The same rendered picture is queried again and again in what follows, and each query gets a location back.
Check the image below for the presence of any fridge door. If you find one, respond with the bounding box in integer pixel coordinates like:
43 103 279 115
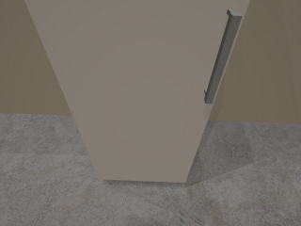
24 0 250 183

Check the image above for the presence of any handle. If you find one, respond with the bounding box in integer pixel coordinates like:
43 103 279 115
204 8 243 104

